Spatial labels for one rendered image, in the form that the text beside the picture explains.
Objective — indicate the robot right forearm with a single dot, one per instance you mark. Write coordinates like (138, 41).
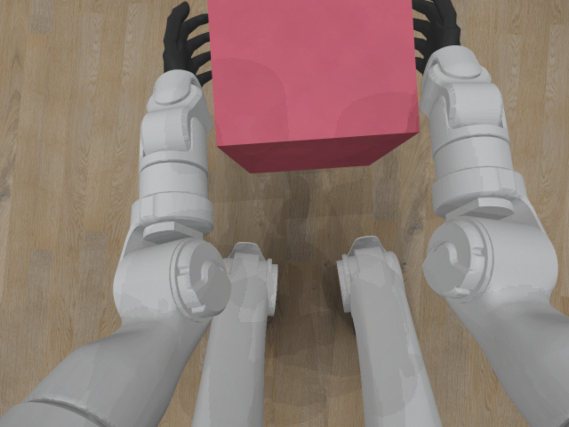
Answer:
(470, 142)

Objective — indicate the robot right upper arm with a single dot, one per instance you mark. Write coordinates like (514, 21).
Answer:
(497, 277)

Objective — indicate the carton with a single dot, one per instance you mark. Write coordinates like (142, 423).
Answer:
(312, 84)

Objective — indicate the right robot thigh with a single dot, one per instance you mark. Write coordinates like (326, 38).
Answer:
(395, 384)

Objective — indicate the right robot hand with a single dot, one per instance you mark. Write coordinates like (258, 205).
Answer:
(440, 29)

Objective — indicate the robot left upper arm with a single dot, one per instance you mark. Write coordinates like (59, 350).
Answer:
(166, 296)

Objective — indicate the robot left forearm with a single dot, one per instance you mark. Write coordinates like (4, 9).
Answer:
(173, 166)

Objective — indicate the left robot hand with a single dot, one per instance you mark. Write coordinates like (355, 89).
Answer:
(178, 51)

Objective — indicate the robot right shin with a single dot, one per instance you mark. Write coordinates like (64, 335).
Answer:
(390, 258)

